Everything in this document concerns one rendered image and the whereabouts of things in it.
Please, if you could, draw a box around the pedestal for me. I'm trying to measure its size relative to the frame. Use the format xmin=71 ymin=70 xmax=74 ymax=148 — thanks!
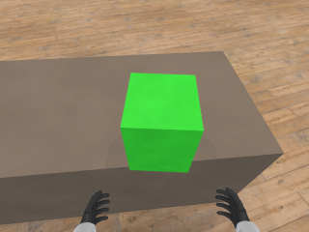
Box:
xmin=0 ymin=51 xmax=284 ymax=225

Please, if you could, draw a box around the carton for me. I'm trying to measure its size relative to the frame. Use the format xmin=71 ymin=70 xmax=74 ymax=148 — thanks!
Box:
xmin=120 ymin=72 xmax=204 ymax=173

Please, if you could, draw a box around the right robot hand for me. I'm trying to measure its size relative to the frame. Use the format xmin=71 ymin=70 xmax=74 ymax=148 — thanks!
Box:
xmin=215 ymin=188 xmax=250 ymax=228

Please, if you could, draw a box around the left robot hand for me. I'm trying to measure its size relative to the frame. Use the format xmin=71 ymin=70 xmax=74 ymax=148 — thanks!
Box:
xmin=80 ymin=190 xmax=110 ymax=225

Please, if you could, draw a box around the robot right forearm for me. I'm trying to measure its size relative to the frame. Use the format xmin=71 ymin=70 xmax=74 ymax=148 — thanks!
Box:
xmin=236 ymin=220 xmax=260 ymax=232

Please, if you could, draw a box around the robot left forearm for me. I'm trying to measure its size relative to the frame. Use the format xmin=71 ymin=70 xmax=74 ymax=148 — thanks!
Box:
xmin=73 ymin=222 xmax=97 ymax=232

